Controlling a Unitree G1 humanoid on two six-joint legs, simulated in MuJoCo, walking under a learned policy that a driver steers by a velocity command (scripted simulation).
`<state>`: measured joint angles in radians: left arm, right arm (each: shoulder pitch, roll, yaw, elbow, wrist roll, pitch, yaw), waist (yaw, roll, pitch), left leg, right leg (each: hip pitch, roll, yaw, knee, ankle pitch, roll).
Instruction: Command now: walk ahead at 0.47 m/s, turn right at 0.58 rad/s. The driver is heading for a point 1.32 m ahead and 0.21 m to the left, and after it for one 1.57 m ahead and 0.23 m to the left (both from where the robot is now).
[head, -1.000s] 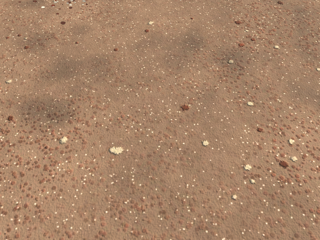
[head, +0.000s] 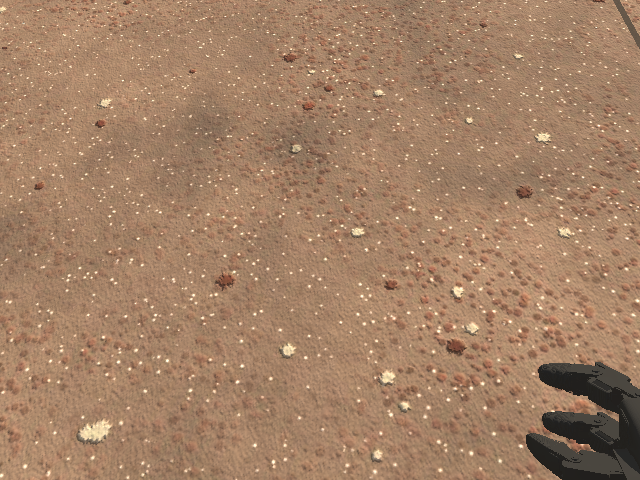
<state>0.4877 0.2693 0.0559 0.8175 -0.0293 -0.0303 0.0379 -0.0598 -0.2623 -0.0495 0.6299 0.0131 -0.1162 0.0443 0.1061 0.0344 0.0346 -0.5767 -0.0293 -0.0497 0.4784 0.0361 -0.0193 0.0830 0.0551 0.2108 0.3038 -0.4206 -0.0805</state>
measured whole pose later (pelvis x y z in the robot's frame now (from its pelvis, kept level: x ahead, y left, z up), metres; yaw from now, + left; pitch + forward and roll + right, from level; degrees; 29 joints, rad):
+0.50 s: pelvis +0.28 -0.03 +0.00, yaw -5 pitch +2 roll +3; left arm 0.03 0.27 0.01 0.63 -0.01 -0.08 -0.03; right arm 0.41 -0.30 -0.06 0.86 0.03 -0.07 0.02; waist -0.11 -0.03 0.03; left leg 0.00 -0.01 0.00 0.32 -0.35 -0.03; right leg -0.50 -0.06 0.04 0.52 -0.08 -0.02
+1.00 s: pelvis +0.54 -0.05 +0.00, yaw +11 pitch +1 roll -2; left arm 0.35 0.30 0.08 0.83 -0.02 -0.06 0.01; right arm 0.05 -0.26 -0.04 0.66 0.02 -0.02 0.07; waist 0.09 0.03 0.05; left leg -0.58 0.05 0.05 0.64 -0.10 0.07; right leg 0.11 -0.02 -0.28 0.27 -0.39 0.03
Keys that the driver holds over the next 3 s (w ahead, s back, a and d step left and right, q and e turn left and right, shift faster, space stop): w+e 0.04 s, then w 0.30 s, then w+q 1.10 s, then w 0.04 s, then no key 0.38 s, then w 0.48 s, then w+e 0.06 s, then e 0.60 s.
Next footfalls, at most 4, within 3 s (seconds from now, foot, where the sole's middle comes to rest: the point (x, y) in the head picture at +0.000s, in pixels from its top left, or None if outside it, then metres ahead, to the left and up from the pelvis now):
0.04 left None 0.22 0.12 -0.77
0.52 right None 0.44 -0.18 -0.77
1.04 left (353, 356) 0.71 0.09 -0.77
1.52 right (398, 240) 1.04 0.00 -0.77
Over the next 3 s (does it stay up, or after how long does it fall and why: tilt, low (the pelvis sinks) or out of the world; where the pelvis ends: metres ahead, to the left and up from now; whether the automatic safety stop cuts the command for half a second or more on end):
stays up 1.20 0.25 0.00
